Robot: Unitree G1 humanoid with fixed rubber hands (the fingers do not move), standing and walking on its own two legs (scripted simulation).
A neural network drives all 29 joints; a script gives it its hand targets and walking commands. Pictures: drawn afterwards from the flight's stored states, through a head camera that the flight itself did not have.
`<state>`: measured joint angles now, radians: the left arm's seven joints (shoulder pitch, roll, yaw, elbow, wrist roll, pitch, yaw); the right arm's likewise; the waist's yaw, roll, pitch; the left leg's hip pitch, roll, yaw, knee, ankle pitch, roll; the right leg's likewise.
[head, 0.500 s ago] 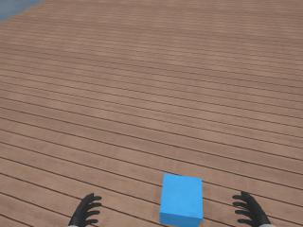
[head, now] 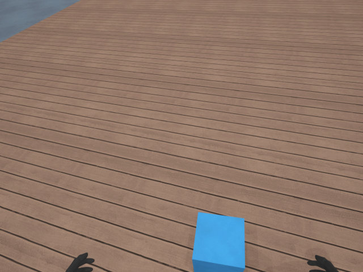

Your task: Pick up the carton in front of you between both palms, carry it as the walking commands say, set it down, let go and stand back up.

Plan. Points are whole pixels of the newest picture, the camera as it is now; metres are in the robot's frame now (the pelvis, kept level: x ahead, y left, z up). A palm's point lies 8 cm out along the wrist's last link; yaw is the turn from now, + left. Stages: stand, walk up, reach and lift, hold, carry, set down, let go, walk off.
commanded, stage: stand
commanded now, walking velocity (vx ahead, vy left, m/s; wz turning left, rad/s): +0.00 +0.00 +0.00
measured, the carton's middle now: (218, 246) +0.38 -0.08 -0.65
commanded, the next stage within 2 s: none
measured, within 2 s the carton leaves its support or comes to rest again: neither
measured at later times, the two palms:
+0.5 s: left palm out of the picture +0.11 +0.29 -0.08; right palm out of the picture +0.11 -0.30 -0.10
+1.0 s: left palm out of the picture +0.08 +0.30 -0.09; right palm out of the picture +0.08 -0.31 -0.10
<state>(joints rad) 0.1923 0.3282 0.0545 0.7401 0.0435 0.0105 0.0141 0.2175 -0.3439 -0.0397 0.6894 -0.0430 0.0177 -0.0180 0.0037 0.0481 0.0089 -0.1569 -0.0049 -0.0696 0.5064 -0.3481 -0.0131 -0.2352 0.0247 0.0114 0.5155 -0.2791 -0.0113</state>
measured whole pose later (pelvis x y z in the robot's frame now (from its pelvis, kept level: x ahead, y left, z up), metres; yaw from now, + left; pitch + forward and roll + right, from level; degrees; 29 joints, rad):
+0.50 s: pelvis +0.00 -0.01 +0.01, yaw +1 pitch -2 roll +0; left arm 0.15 0.34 0.04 0.90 0.03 0.00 0.01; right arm 0.19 -0.37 -0.01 0.84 -0.03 0.00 -0.03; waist 0.01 0.03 0.02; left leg -0.09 0.00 -0.08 0.42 -0.31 -0.02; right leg -0.17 0.03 0.00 0.44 -0.25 -0.02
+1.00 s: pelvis -0.02 +0.00 +0.01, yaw +0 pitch -3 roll +0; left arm 0.13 0.37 0.02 1.00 0.02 0.00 0.01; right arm 0.18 -0.39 0.01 0.95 -0.02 -0.01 -0.02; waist 0.01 0.03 0.03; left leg -0.07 0.00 -0.08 0.37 -0.26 -0.02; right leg -0.15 0.02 0.00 0.39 -0.20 -0.02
